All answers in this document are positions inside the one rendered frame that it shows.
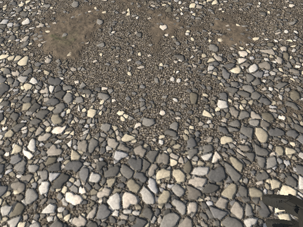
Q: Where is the right robot hand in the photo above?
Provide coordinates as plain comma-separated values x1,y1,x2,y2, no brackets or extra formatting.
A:
256,194,303,227

